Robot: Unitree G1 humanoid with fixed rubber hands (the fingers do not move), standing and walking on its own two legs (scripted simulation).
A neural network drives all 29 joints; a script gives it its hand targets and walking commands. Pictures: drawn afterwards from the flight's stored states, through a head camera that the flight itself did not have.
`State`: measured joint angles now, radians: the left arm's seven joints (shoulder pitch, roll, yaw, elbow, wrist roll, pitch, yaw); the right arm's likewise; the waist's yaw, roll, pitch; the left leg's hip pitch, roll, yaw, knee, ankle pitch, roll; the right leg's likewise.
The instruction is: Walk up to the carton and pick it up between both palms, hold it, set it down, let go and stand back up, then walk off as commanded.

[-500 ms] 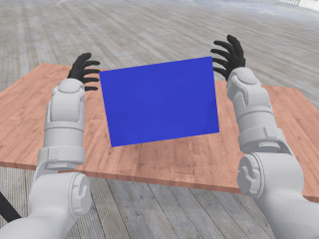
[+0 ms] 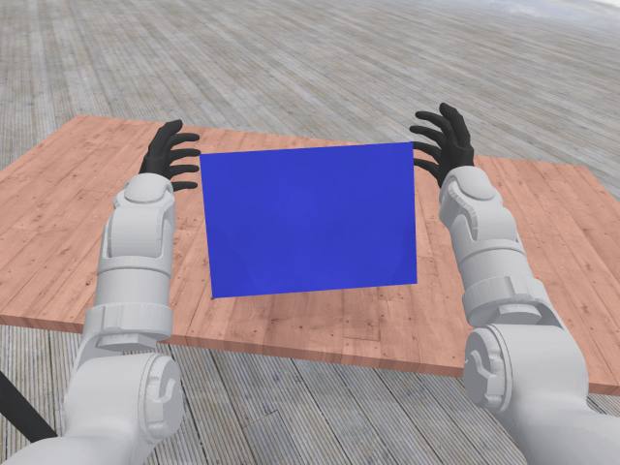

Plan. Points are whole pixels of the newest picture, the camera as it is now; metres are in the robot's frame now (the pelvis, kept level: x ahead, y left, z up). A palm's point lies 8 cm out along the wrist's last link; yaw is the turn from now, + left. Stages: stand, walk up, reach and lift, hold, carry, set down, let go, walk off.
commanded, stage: set down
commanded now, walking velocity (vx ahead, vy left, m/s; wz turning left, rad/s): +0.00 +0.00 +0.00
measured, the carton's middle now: (308, 215) +0.46 -0.01 +0.10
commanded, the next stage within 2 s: none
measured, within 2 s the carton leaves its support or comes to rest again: neither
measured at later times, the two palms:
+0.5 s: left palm (177, 184) +0.39 +0.16 +0.20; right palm (462, 179) +0.40 -0.20 +0.22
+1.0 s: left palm (187, 177) +0.41 +0.16 +0.20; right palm (462, 177) +0.42 -0.21 +0.21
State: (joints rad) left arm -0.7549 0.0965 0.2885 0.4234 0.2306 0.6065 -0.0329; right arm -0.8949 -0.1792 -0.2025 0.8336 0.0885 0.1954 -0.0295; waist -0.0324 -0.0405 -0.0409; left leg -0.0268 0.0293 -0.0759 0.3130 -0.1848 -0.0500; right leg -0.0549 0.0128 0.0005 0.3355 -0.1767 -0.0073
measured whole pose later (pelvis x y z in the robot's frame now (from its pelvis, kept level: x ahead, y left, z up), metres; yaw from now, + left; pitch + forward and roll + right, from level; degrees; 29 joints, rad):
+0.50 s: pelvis +0.00 +0.00 +0.00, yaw +0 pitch -6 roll +0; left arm -0.77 0.04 0.32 0.44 0.27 0.52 -0.04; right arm -0.91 -0.18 -0.37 0.88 -0.05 0.16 0.07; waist -0.03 -0.04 0.01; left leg -0.03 0.03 -0.08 0.31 -0.18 -0.05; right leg -0.06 0.01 0.00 0.34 -0.18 -0.01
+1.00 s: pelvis +0.01 +0.00 +0.00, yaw +0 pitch -3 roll +0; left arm -0.81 0.00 0.37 0.47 0.28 0.47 -0.04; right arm -0.93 -0.18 -0.45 0.88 -0.11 0.16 0.11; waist -0.03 -0.04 0.00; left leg -0.05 0.03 -0.08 0.29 -0.18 -0.05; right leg -0.09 0.01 0.00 0.34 -0.19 -0.01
